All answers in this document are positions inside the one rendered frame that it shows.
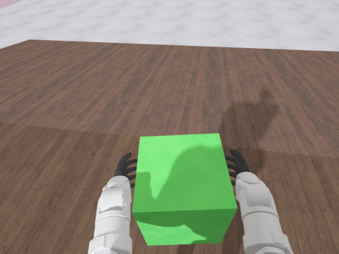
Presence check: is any left robot hand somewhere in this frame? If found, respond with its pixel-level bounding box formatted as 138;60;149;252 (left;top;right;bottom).
114;152;138;188

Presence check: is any robot right forearm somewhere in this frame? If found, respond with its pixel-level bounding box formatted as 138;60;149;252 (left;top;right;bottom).
235;172;293;254

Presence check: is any robot left forearm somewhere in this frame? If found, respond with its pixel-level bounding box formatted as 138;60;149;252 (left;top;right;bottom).
88;176;132;254

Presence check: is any right robot hand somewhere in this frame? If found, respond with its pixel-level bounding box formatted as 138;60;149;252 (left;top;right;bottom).
225;149;250;186

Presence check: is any carton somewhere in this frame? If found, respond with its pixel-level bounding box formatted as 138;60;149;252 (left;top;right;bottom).
132;133;238;246

